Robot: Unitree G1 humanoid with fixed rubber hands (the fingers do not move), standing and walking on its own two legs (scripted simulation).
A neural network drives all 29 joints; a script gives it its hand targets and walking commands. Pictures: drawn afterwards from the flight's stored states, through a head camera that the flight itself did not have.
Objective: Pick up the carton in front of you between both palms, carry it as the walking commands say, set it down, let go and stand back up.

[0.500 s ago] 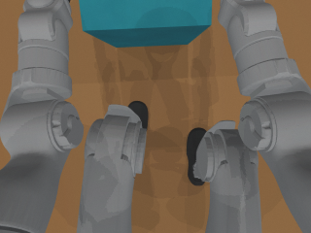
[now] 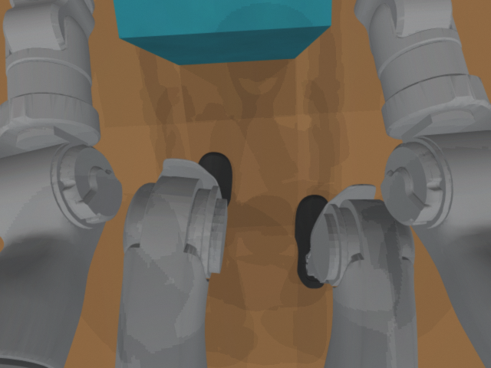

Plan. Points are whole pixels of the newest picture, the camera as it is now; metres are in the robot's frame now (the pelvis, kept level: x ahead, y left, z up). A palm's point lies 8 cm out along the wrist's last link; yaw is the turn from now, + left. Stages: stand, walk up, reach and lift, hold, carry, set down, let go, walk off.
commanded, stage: set down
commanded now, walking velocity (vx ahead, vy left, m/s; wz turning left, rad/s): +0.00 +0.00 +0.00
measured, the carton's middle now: out of the picture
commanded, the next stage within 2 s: let go in 1.50 s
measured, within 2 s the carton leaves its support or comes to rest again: neither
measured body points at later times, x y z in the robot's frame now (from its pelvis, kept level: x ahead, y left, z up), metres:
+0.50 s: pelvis +0.01 +0.01 +0.00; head +0.39 +0.06 +0.21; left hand +0.53 +0.34 -0.18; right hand +0.61 -0.04 -0.19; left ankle +0.15 +0.13 -0.34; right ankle +0.10 -0.10 -0.34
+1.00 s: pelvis +0.01 +0.01 +0.10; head +0.36 +0.08 +0.38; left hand +0.54 +0.35 -0.01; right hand +0.63 -0.03 -0.01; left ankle +0.15 +0.13 -0.34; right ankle +0.10 -0.10 -0.34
